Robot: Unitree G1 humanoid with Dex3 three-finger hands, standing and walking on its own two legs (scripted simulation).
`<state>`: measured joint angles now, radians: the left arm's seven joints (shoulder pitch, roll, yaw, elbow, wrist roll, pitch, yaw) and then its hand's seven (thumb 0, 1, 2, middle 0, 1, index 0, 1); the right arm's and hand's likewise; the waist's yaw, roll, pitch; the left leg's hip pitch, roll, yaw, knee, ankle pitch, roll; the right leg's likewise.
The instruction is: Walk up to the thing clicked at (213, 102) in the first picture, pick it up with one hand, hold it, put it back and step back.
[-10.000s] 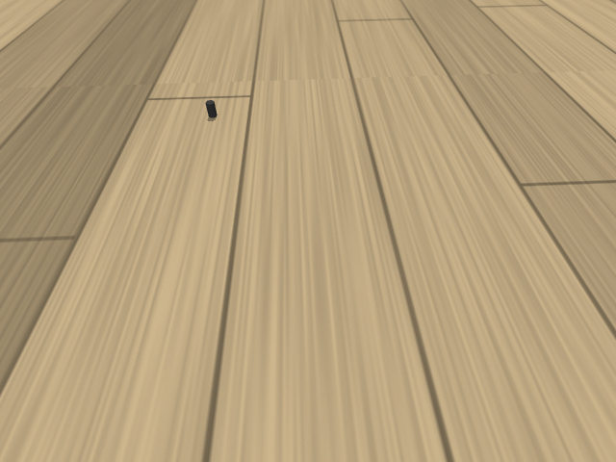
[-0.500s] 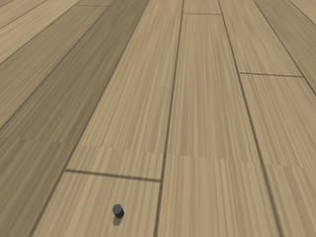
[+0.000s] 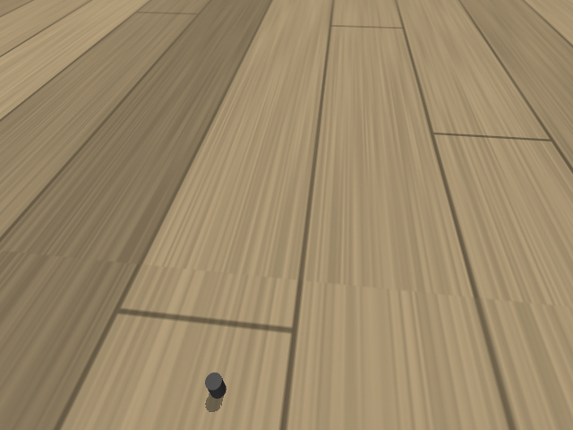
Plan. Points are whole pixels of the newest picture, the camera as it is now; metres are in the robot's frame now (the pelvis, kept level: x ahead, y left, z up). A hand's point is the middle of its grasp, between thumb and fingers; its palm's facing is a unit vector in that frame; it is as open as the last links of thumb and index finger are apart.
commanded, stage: rise first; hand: left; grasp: from above
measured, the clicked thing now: (215, 385) +0.42 +0.27 -0.74
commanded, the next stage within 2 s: none
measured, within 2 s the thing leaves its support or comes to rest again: neither
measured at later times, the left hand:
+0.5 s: hand out of the picture +0.12 +0.26 -0.19, palm faces -0.08 -0.91 -0.41, open 12.7 cm
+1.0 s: hand out of the picture +0.14 +0.29 -0.31, palm faces -0.34 -0.72 -0.60, open 13.9 cm
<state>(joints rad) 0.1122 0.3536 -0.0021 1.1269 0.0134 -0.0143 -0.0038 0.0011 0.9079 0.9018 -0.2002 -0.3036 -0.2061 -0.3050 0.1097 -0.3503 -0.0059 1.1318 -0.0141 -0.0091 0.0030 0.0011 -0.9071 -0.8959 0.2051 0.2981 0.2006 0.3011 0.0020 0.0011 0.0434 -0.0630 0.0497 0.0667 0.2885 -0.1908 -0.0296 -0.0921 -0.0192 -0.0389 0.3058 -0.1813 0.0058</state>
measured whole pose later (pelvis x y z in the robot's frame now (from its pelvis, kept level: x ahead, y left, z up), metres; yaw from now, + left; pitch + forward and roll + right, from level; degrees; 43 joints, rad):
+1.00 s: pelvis -0.04 +0.02 -0.16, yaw +1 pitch +25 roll -2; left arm 0.04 0.38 0.11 0.65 0.49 0.04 0.05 -0.01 -0.49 0.95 -0.08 -1.09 -0.09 -1.08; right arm 0.14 -0.27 -0.03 0.57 0.00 -0.20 0.00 0.00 -0.88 -0.89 0.20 0.30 0.20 0.30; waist -0.03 -0.01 -0.17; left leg -1.24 0.05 -0.01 1.42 -0.62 0.00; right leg -1.23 -0.06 -0.05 1.38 -0.59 0.02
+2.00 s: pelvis -0.11 +0.02 -0.41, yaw -3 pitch +35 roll -7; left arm -0.86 0.74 0.12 1.30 1.26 -0.28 0.30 0.00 -0.43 0.94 -0.15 -0.95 -0.16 -0.94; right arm 0.15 -0.27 -0.01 0.75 -0.11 -0.04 0.11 0.00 -0.91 -0.90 0.20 0.30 0.20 0.30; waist -0.18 -0.01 -0.07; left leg -2.21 0.04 -0.09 2.28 -0.68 0.02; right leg -2.15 -0.06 -0.06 2.19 -0.64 0.03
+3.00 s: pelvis -0.11 +0.02 -0.45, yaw -5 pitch +34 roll -8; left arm -0.97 0.81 0.13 1.44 1.29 -0.26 0.37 0.00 -0.52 0.99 -0.09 -1.04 -0.10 -1.03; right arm 0.15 -0.29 0.05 0.73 -0.15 -0.05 0.15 0.00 -0.92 -0.90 0.20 0.30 0.20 0.30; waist -0.24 -0.02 -0.02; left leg -2.31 0.04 -0.12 2.40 -0.70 0.02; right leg -2.24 -0.05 -0.07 2.30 -0.65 0.03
